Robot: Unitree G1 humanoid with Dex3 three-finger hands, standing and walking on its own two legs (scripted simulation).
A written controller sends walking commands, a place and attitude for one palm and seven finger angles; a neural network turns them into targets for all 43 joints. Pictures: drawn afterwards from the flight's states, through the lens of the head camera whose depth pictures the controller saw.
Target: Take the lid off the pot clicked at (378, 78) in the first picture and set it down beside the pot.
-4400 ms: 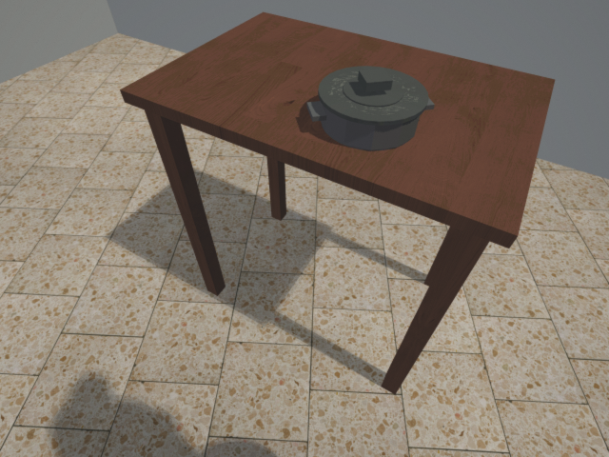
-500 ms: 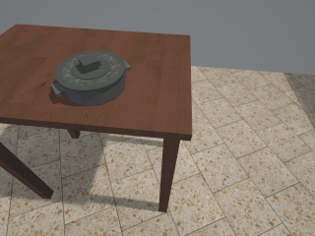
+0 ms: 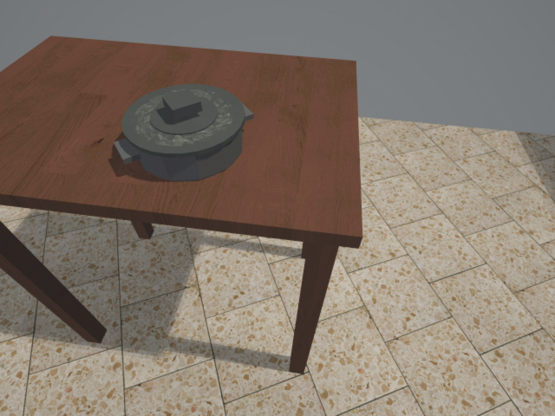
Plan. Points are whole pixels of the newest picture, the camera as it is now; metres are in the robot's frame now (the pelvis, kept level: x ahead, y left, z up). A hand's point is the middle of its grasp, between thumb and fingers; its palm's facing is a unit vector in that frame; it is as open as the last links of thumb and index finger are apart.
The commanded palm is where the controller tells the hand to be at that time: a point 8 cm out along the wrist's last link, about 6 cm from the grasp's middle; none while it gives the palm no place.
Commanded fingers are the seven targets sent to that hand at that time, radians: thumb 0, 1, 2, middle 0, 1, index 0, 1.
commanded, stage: shuffle to correct the standing spot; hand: left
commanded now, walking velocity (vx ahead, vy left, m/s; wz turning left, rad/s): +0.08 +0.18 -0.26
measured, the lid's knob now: (182, 103) +0.54 +0.20 +0.16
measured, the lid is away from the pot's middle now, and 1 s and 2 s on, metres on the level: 0.00 0.00 0.00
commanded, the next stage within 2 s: come to a stop and stand still in 0.58 s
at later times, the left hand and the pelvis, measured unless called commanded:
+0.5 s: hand out of the picture +0.04 +0.22 -0.15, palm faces +0.06 -0.96 -0.27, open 7.4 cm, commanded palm none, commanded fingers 0.00 0.90 0.90 -0.20 -0.30 -0.20 -0.30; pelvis +0.03 +0.03 +0.01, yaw -2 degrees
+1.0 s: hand out of the picture +0.13 +0.28 -0.16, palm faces +0.00 -0.96 -0.26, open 7.4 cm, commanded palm none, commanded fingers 0.00 0.90 0.90 -0.20 -0.30 -0.20 -0.30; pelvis +0.06 +0.08 +0.00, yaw -2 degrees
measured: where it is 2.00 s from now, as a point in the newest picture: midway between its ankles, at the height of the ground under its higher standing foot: outside the picture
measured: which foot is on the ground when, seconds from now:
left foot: down 0.00-0.30, up 0.32-0.66, down 0.68-0.94, up 0.96-1.00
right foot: down 0.00-0.06, up 0.08-0.28, down 0.30-0.68, up 0.70-0.90, down 0.92-1.00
